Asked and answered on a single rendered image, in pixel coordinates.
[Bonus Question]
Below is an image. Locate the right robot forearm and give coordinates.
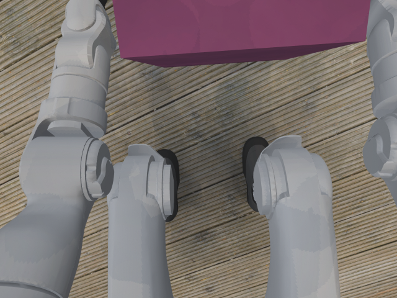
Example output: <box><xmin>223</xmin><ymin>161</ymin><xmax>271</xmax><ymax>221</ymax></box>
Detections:
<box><xmin>366</xmin><ymin>0</ymin><xmax>397</xmax><ymax>119</ymax></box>

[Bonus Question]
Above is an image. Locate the right robot upper arm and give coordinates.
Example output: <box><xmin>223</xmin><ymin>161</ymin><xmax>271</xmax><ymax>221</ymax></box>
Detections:
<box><xmin>363</xmin><ymin>112</ymin><xmax>397</xmax><ymax>207</ymax></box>

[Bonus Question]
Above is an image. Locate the robot left thigh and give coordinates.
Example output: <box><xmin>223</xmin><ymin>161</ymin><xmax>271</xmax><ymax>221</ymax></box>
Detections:
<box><xmin>108</xmin><ymin>155</ymin><xmax>174</xmax><ymax>298</ymax></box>

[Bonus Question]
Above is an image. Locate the right robot shin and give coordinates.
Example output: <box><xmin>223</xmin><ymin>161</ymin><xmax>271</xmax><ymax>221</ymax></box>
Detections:
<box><xmin>252</xmin><ymin>135</ymin><xmax>332</xmax><ymax>201</ymax></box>

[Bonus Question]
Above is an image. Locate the carton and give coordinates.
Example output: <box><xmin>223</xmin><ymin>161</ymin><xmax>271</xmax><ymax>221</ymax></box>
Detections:
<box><xmin>112</xmin><ymin>0</ymin><xmax>370</xmax><ymax>68</ymax></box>

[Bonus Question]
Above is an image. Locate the left robot forearm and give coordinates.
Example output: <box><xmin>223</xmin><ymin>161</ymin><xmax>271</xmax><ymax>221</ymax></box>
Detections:
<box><xmin>19</xmin><ymin>0</ymin><xmax>117</xmax><ymax>192</ymax></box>

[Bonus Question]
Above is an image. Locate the left robot upper arm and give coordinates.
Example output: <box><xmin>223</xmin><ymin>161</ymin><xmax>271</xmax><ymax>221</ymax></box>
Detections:
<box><xmin>0</xmin><ymin>137</ymin><xmax>114</xmax><ymax>298</ymax></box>

